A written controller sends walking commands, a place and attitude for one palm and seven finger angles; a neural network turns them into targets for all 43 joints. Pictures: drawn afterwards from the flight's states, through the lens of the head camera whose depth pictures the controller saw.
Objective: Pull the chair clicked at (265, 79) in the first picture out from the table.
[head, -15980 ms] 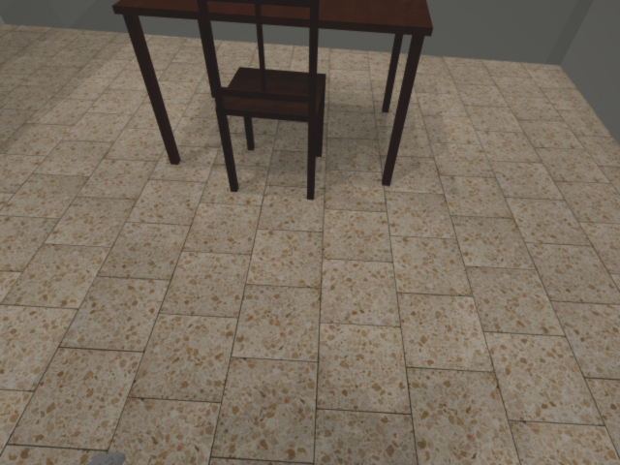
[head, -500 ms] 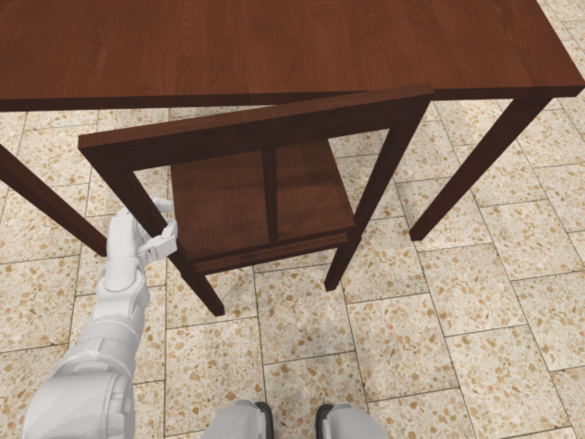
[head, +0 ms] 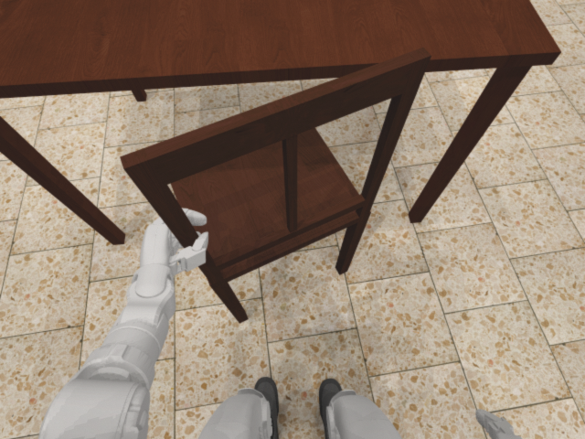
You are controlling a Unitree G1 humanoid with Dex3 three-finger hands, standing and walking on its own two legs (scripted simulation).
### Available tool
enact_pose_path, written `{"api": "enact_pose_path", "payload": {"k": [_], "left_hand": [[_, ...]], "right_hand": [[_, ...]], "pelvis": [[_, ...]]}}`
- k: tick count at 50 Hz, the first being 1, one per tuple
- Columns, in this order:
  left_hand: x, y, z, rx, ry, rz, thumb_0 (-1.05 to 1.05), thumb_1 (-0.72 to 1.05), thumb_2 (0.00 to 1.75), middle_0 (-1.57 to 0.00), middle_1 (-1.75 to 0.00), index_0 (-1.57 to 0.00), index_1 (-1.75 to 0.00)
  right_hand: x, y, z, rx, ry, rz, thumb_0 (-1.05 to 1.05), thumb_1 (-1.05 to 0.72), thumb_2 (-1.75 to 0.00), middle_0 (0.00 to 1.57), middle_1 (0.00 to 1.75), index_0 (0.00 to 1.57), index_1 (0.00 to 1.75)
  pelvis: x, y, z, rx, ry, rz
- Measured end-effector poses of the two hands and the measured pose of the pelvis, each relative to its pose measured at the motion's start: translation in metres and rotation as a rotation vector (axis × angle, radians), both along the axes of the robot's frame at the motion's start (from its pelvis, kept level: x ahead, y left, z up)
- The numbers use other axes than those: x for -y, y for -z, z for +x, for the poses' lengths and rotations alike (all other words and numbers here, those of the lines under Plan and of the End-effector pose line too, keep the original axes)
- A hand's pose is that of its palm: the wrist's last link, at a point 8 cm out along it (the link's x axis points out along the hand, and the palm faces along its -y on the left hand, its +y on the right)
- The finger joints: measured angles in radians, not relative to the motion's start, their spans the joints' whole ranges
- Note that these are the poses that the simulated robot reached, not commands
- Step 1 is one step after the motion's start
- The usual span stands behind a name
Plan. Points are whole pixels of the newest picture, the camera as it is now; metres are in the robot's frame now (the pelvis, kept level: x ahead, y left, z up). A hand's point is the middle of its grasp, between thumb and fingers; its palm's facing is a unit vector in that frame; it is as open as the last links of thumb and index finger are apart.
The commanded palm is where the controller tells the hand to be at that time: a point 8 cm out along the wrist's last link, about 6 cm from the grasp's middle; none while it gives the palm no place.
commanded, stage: step backward, pulling the chair out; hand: left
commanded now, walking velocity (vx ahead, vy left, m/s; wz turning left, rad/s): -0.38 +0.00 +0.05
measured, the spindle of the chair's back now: (291, 190) +0.49 -0.01 -0.07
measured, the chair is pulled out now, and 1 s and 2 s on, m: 0.10 0.10 0.13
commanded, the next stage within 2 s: none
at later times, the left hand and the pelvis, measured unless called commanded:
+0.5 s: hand (198, 256) +0.37 +0.14 -0.07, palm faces +0.05 -0.97 -0.23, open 5.5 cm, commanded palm +0.37 +0.19 -0.06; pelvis +0.00 +0.00 +0.00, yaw +0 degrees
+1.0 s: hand (198, 256) +0.37 +0.14 -0.07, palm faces +0.05 -0.97 -0.23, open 5.5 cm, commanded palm +0.37 +0.19 -0.06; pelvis +0.00 -0.01 +0.00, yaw +1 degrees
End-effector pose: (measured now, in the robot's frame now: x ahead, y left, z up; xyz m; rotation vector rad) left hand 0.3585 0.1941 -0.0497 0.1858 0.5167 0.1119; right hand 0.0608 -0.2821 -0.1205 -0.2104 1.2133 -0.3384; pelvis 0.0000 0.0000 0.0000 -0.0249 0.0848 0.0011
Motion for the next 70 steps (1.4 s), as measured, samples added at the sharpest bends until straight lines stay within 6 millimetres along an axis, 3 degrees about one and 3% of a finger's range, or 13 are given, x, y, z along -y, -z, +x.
{"api": "enact_pose_path", "payload": {"k": [15,33,41,50,59,70], "left_hand": [[0.002,0.000,-0.009,0.003,0.015,0.020,-0.03,0.63,0.70,-0.24,-1.09,-0.49,-1.45],[0.001,-0.001,-0.009,0.005,0.021,0.027,-0.03,0.63,0.70,-0.23,-1.11,-0.50,-1.45],[0.002,-0.001,-0.009,0.004,0.003,0.032,-0.03,0.61,0.72,-0.24,-1.11,-0.50,-1.45],[0.002,-0.001,-0.009,-0.001,0.013,0.024,-0.03,0.62,0.71,-0.22,-1.12,-0.50,-1.45],[0.002,-0.001,-0.009,-0.004,0.003,0.024,-0.02,0.62,0.71,-0.21,-1.12,-0.50,-1.45],[0.000,-0.002,-0.009,-0.013,0.053,0.012,-0.02,0.64,0.71,-0.18,-1.13,-0.49,-1.45]], "right_hand": [[-0.025,0.015,0.000,0.025,-0.031,0.058,0.01,-0.90,-0.90,0.20,0.30,0.20,0.30],[-0.007,0.006,0.007,0.040,-0.050,0.000,0.01,-0.90,-0.90,0.20,0.30,0.20,0.30],[-0.007,0.011,0.009,0.048,-0.050,0.023,0.01,-0.90,-0.90,0.20,0.30,0.20,0.30],[-0.008,0.007,0.006,0.021,-0.051,0.006,0.01,-0.90,-0.90,0.20,0.30,0.20,0.30],[-0.012,0.012,0.017,0.049,-0.067,0.027,0.01,-0.90,-0.90,0.20,0.30,0.20,0.30],[-0.016,0.002,0.012,0.039,-0.082,-0.013,0.01,-0.90,-0.90,0.20,0.30,0.20,0.30]], "pelvis": [[0.003,0.003,-0.003,0.032,0.004,0.014],[0.006,0.003,-0.007,0.040,-0.008,0.019],[0.013,0.005,-0.008,0.049,-0.012,0.010],[0.007,0.002,-0.003,0.048,-0.012,0.015],[0.012,0.005,-0.006,0.059,-0.015,0.011],[-0.004,0.003,-0.010,0.071,-0.022,0.009]]}}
